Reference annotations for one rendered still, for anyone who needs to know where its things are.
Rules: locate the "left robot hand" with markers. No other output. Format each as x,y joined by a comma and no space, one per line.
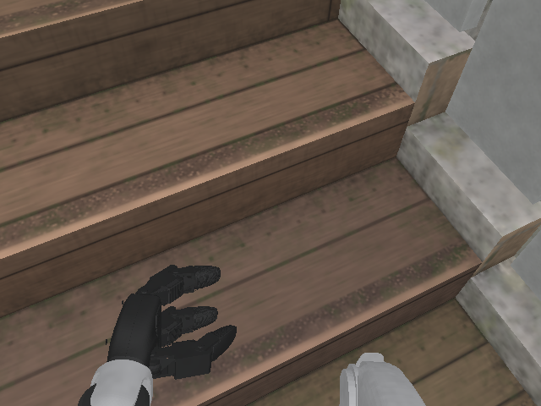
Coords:
142,329

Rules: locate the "left robot forearm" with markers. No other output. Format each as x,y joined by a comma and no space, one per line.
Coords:
120,382

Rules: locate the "right robot thigh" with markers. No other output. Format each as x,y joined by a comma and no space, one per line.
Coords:
376,384

